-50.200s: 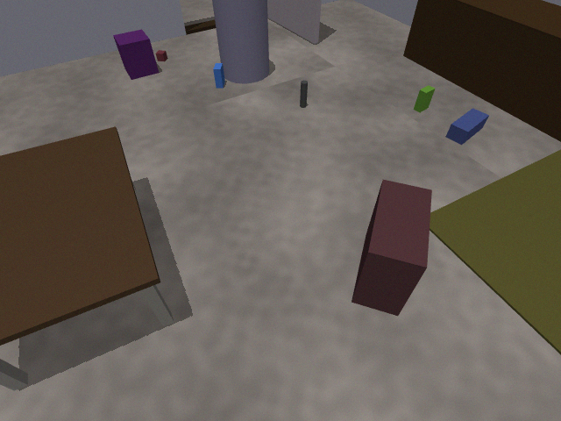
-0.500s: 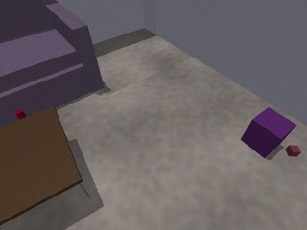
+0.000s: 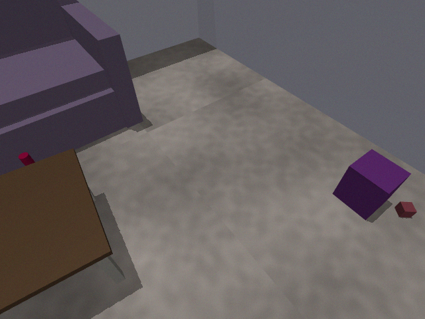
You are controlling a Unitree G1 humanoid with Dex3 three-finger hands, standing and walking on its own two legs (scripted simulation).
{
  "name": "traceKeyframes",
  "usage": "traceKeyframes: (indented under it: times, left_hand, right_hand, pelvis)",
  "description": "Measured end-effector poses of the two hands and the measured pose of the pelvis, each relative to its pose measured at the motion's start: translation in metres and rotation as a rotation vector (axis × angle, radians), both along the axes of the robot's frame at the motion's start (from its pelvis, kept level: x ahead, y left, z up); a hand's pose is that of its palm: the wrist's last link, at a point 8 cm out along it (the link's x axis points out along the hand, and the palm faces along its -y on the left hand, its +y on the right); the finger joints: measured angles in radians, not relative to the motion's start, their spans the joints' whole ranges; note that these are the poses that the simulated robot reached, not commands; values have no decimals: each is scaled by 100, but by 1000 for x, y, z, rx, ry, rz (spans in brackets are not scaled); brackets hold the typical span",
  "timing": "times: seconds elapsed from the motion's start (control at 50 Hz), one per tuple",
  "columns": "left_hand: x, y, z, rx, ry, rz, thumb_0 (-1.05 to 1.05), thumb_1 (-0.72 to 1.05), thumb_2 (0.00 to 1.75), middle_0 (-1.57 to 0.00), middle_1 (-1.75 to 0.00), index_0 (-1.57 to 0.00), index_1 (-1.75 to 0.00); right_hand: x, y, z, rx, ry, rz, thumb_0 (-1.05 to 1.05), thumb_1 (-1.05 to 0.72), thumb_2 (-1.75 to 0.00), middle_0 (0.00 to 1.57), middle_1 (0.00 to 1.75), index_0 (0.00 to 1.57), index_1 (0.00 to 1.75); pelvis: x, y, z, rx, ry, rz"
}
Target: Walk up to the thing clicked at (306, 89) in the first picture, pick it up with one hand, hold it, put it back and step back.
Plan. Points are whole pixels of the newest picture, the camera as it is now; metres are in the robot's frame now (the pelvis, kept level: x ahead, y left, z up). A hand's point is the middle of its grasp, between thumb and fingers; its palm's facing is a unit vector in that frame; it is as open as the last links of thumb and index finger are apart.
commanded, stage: stand
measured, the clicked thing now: out of the picture -0.39 -0.44 -0.70
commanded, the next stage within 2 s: walk up in 1.30 s
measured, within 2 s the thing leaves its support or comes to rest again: neither
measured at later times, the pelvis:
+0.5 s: pelvis +0.01 +0.00 +0.00, yaw +0 degrees
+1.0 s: pelvis +0.02 +0.00 +0.00, yaw +0 degrees
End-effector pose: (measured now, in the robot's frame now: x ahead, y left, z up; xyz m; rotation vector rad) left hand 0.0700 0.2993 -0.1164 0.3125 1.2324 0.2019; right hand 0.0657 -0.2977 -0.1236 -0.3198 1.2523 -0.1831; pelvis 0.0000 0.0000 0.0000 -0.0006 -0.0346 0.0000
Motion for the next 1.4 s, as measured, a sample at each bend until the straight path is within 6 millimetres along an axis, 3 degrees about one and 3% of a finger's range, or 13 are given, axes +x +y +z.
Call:
traceKeyframes:
  times: [0.74,1.3,1.4]
  left_hand:
    - [13,3,1,7,4,1,0,91,90,-20,-29,-20,-30]
    - [8,6,0,4,11,-1,0,91,90,-20,-29,-20,-30]
    - [5,15,4,-12,-27,18,1,91,90,-20,-30,-20,-30]
  right_hand:
    - [23,4,2,-2,-18,2,1,-90,-90,20,30,21,30]
    - [12,6,2,-4,-9,-7,1,-90,-90,20,30,21,30]
    - [14,-1,5,-1,-17,7,1,-90,-90,20,30,21,30]
  pelvis:
    - [15,3,1,-1,3,-1]
    - [12,6,1,0,-1,-7]
    - [21,8,-1,-5,17,8]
